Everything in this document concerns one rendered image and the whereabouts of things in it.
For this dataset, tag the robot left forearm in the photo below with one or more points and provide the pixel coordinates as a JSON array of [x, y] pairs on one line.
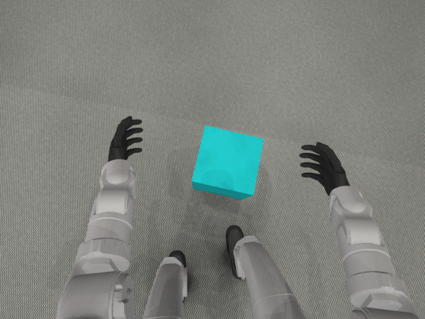
[[106, 247]]

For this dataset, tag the robot left upper arm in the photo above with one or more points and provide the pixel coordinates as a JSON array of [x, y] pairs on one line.
[[103, 295]]

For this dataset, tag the right robot hand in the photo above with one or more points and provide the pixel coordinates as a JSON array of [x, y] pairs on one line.
[[332, 175]]

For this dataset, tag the robot right forearm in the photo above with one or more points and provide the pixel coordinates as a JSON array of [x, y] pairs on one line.
[[371, 278]]

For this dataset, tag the left robot thigh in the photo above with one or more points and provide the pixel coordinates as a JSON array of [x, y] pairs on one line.
[[167, 293]]

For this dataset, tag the right robot shin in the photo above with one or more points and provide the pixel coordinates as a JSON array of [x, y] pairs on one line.
[[246, 240]]

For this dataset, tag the left robot hand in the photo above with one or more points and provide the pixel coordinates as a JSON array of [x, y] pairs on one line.
[[119, 144]]

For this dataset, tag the carton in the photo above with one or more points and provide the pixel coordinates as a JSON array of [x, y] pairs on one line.
[[227, 163]]

